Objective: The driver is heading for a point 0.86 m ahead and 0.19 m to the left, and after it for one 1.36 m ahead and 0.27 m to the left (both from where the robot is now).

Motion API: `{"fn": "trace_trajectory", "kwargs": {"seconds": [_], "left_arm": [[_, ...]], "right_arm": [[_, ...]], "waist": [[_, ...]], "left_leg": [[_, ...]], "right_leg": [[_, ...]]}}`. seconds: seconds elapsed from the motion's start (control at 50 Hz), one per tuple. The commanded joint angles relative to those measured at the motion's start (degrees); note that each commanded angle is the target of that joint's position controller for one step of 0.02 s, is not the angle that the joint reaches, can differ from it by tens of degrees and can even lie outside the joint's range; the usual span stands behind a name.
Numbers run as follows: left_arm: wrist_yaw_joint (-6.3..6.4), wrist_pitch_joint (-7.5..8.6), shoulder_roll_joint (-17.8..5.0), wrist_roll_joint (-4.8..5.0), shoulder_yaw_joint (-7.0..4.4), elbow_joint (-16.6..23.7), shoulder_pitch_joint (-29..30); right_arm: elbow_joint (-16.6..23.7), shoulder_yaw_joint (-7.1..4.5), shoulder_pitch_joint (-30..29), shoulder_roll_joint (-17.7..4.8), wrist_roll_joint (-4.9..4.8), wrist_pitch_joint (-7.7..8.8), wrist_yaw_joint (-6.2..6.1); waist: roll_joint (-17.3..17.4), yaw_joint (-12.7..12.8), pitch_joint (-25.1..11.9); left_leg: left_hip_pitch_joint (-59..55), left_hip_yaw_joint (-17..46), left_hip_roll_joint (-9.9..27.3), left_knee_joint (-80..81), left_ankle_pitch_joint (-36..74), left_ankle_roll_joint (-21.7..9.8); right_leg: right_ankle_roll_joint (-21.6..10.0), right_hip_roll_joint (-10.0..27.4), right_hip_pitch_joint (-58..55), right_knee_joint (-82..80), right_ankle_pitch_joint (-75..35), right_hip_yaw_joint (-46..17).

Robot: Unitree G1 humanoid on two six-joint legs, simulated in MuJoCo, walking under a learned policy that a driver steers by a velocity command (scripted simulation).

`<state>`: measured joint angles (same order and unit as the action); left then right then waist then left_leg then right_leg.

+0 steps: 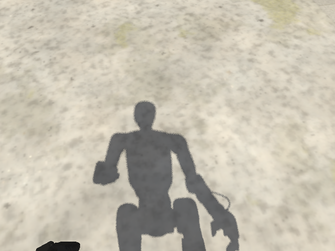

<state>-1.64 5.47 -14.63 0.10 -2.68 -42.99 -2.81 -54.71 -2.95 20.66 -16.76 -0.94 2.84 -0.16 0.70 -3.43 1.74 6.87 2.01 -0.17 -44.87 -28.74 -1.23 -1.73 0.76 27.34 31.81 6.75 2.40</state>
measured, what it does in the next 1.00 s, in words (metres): walks ahead, turning left: left foot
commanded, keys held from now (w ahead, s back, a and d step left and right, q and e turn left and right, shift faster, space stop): w+q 0.56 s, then w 0.16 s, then w+e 0.28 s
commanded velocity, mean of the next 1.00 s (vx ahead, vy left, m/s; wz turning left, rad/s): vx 0.50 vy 0.00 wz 0.30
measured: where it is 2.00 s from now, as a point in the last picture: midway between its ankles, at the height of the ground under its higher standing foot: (125, 160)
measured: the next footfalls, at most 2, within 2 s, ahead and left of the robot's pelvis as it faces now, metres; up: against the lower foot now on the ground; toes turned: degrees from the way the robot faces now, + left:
left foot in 0.50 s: +0.40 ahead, +0.17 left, +0.00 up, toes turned +19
right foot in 1.04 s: +0.77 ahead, +0.09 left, +0.00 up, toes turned +15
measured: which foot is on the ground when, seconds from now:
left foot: up 0.00-0.48, down 0.50-1.00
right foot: down 0.00-0.48, up 0.50-1.00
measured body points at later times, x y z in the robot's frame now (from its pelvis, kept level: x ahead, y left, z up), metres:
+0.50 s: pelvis +0.27 +0.05 -0.01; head +0.30 +0.07 +0.44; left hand +0.21 +0.33 -0.15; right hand +0.52 -0.14 -0.10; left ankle +0.36 +0.16 -0.73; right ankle +0.11 -0.11 -0.71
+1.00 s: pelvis +0.55 +0.13 +0.00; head +0.58 +0.14 +0.45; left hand +0.66 +0.42 -0.10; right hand +0.67 -0.14 -0.12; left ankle +0.36 +0.16 -0.72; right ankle +0.74 +0.08 -0.71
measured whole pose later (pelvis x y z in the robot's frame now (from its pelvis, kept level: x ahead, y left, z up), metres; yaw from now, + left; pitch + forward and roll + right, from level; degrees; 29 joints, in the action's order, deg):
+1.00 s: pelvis +0.55 +0.13 +0.00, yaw +18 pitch +2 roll +1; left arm -3.3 5.1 -14.9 1.1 -2.2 -46.0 -4.0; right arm -49.4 -4.0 18.5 -16.2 0.1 3.2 -0.7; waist -1.8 -3.2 0.8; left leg -6.5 -1.5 -4.0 -14.0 -22.6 -3.1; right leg -3.6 1.4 32.4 30.2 -0.2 1.6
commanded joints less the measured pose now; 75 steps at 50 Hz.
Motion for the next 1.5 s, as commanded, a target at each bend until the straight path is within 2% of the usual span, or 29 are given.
{"fn": "trace_trajectory", "kwargs": {"seconds": [0.02,0.06,0.14,0.36,0.42,0.46,0.48,0.5,0.52,0.54,0.56,0.58,0.62,0.72,0.8,0.88,0.96,1.02,1.04,1.06,1.08,1.1,1.12,1.16,1.24,1.36,1.44,1.48,1.5], "left_arm": [[0.90,-0.01,-9.2,-0.04,-2.93,-1.8,-18.3],[0.86,0.39,-6.5,-0.42,-2.13,-1.4,-11.2],[0.99,1.61,-5.6,-0.87,-2.14,-2.9,-8.2],[2.86,-0.58,-10.1,0.16,-3.68,-7.0,-14.2],[3.06,-1.95,-11.7,0.94,-4.27,-7.1,-13.6],[3.38,-2.91,-13.3,1.35,-4.70,-6.6,-12.1],[3.46,-3.22,-13.2,1.61,-4.53,-6.2,-10.8],[3.52,-2.79,-11.0,0.29,-3.63,-5.2,-11.8],[2.52,-1.02,-2.1,-1.44,-0.98,-2.2,-17.0],[1.68,1.47,-6.6,0.97,-1.48,-1.4,-10.5],[1.27,2.77,-8.9,2.93,-2.11,0.2,-5.4],[1.56,3.32,-8.3,2.32,-1.95,-0.5,-5.7],[1.88,2.37,-9.1,0.39,-2.72,-2.4,-7.8],[1.98,-0.16,-6.0,-0.54,-2.01,-1.4,-4.5],[0.99,0.16,-4.6,0.40,-1.14,-0.8,1.0],[-0.14,0.35,-4.9,1.23,-0.70,0.8,5.6],[-1.90,0.71,-5.7,1.27,-0.71,2.2,5.8],[-1.68,0.10,-10.4,0.73,-3.23,-1.1,-8.6],[-1.07,-0.31,-13.7,0.44,-4.44,-2.4,-17.3],[-0.94,-0.33,-18.2,0.73,-5.54,-2.6,-21.2],[-0.90,-0.50,-13.2,1.43,-4.13,-3.0,-21.8],[-0.50,-0.63,-11.3,1.22,-3.57,-2.2,-18.6],[-0.27,-0.69,-10.4,0.86,-3.28,-1.0,-15.1],[0.10,-0.78,-8.5,-0.16,-2.38,1.1,-9.6],[1.32,-1.34,-10.7,-0.18,-3.03,2.0,-8.4],[2.86,-3.66,-9.5,0.73,-2.53,-0.1,-12.9],[2.99,-4.09,-8.2,0.07,-1.79,-0.7,-11.3],[2.73,-3.44,-5.4,-1.13,-0.84,-0.5,-14.4],[2.67,-3.10,-3.7,-0.77,-0.16,-2.1,-22.1]], "right_arm": [[5.6,-1.40,-2.0,-8.1,-2.00,2.50,0.35],[6.0,-1.75,-5.3,-7.0,-1.09,2.14,-0.17],[5.8,-1.81,-3.3,-2.9,-1.12,-0.63,-0.20],[13.5,-0.76,-20.0,-0.7,-0.19,-0.61,2.71],[15.3,-1.45,-19.8,-2.2,-0.29,-0.84,3.58],[14.4,-3.12,-12.5,-5.1,-0.53,-1.20,3.58],[12.3,-4.87,-3.7,-8.0,-0.69,-1.25,3.06],[10.2,-6.94,4.8,-13.3,-0.74,-1.85,1.74],[10.8,-7.35,2.2,-18.4,-1.04,-1.26,1.54],[12.4,-5.81,3.7,-13.5,-0.38,-0.38,1.94],[12.2,-4.95,1.5,-10.5,0.10,0.50,2.05],[12.5,-4.30,-2.2,-8.3,-0.09,0.96,1.99],[14.2,-2.89,-8.3,-4.3,0.85,1.20,1.55],[12.4,-3.17,-5.3,-6.9,0.67,1.85,0.17],[11.0,-2.74,-3.5,-6.8,0.81,1.89,-0.27],[8.3,-2.73,-0.8,-7.2,1.03,1.98,-0.16],[7.0,-3.09,-0.7,-8.0,0.97,0.77,-0.74],[8.2,-3.17,-3.9,-9.3,1.12,-0.46,-1.62],[9.4,-2.57,-3.6,-8.6,1.66,-0.39,-2.08],[10.9,-0.40,2.8,-1.7,2.49,1.05,-0.87],[10.4,-0.48,0.1,-4.3,1.43,3.07,0.07],[12.5,-1.12,-5.4,-7.1,-0.75,4.58,0.87],[13.4,-0.92,-8.7,-7.1,-0.80,5.40,0.83],[14.0,-1.79,-10.0,-7.6,1.42,4.99,0.04],[14.2,-1.12,-6.8,-4.2,1.85,2.39,-1.06],[16.0,-0.48,-15.1,-3.2,1.30,2.10,-0.14],[15.5,-1.48,-13.1,-5.4,2.41,3.09,0.47],[15.5,-1.89,-10.5,-8.7,3.96,3.82,-0.06],[15.4,-1.66,-9.2,-8.1,4.34,3.04,-0.33]], "waist": [[-9.4,9.8,-12.7],[-5.5,6.5,-5.0],[-5.7,2.9,-1.5],[-2.3,7.5,4.1],[-4.1,5.6,2.6],[-5.9,0.7,-2.5],[-4.7,-4.3,-7.0],[2.1,-7.1,-11.9],[15.5,0.9,-16.3],[7.8,-3.4,-20.9],[5.2,-3.7,-13.1],[0.7,-0.9,-9.0],[0.9,3.1,-5.5],[1.3,3.1,-2.1],[2.9,0.2,-0.5],[2.6,-1.8,2.3],[2.8,-0.6,1.8],[4.0,7.5,-7.9],[-0.2,11.0,-13.8],[-14.1,7.2,-20.4],[-11.4,9.5,-22.9],[-8.9,9.9,-14.5],[-3.1,8.7,-9.3],[-0.6,4.4,-3.3],[-3.3,1.5,-4.5],[-6.1,6.2,-7.5],[-5.9,4.0,-6.6],[0.5,4.7,-10.4],[9.3,6.4,-16.5]], "left_leg": [[36.3,5.5,2.2,-28.6,0.4,-1.8],[32.8,4.2,6.4,-24.1,9.0,-1.3],[28.5,4.3,8.6,-20.1,14.8,-0.1],[33.4,-2.7,6.7,6.5,30.0,-0.9],[29.7,-6.1,3.7,8.4,22.7,-3.5],[19.1,-9.2,-0.7,8.2,17.4,-6.1],[6.3,-9.3,-3.2,12.2,20.5,-8.2],[-10.6,2.5,2.8,14.4,20.0,-11.4],[-27.6,35.5,16.3,20.8,10.3,-22.4],[-29.7,44.8,18.9,28.6,5.3,-22.8],[-24.6,36.8,17.7,29.5,9.9,-20.0],[-16.4,29.1,15.5,29.0,16.0,-17.8],[-3.7,19.4,12.0,30.5,27.8,-15.5],[2.9,10.4,9.6,34.6,38.7,-14.7],[2.0,3.7,7.3,36.0,33.9,-10.8],[-4.9,2.5,10.7,36.6,31.3,-10.2],[-14.6,-0.2,13.9,30.5,46.8,-8.5],[-13.6,-4.6,11.0,10.6,72.8,-5.2],[-1.5,-5.9,9.2,-5.1,60.2,-3.1],[24.1,-4.4,-3.0,-27.8,17.0,1.7],[33.3,4.3,-4.1,-34.0,-2.4,1.0],[38.3,5.6,-0.6,-34.1,1.4,-0.2],[37.4,4.6,2.0,-30.1,5.7,-0.7],[30.3,3.4,4.3,-22.8,8.3,1.0],[23.8,0.1,3.1,-9.7,12.2,5.0],[17.1,0.2,0.3,10.1,33.4,4.8],[14.3,1.2,0.6,18.2,32.2,1.1],[0.2,7.5,8.7,19.1,61.7,-3.5],[-11.3,16.3,17.5,15.9,73.2,-12.5]], "right_leg": [[-10.6,20.6,-41.0,-14.5,13.8,-31.3],[-9.0,16.9,-27.5,-18.7,5.2,-20.2],[-8.8,14.5,-19.1,-24.1,-4.2,-8.2],[-6.9,15.2,-29.4,-23.6,-13.7,7.7],[-5.4,16.5,-34.1,-16.9,-30.8,9.8],[-3.9,15.8,-34.1,-4.5,-47.3,11.1],[-2.1,13.7,-29.6,7.3,-45.9,12.3],[0.8,10.9,-15.6,25.2,-27.0,12.5],[4.1,-1.8,9.9,43.8,25.9,5.3],[2.8,-1.9,16.3,48.6,27.6,-7.0],[1.1,0.8,20.5,47.1,22.0,-7.2],[0.3,3.8,17.9,42.1,16.7,-7.0],[0.9,7.2,9.4,34.9,11.4,-6.9],[4.4,7.2,9.0,21.4,1.3,-4.6],[3.5,5.6,7.1,6.4,-14.5,-2.7],[1.3,4.3,9.6,0.5,-16.4,-2.7],[-2.2,1.8,11.3,-1.7,-6.6,-2.0],[-5.8,-4.4,-8.7,-2.6,-3.1,2.7],[-9.1,2.1,-25.4,-1.9,-5.1,-7.7],[-20.9,16.0,-46.7,-5.5,4.1,-38.1],[-21.1,17.4,-51.5,-13.1,11.4,-48.4],[-18.2,16.0,-45.6,-14.6,12.7,-40.8],[-16.4,13.8,-37.0,-15.5,9.2,-34.6],[-15.3,10.6,-22.1,-16.5,-13.7,-25.7],[-14.4,6.9,-12.3,-15.5,-37.5,-15.0],[-9.1,4.6,-14.5,-12.5,-25.9,-12.5],[-7.4,6.8,-19.3,-4.9,-21.6,-17.1],[-3.2,0.4,-14.4,4.8,-9.8,-15.0],[0.3,-3.8,-6.9,14.0,10.9,-12.3]]}}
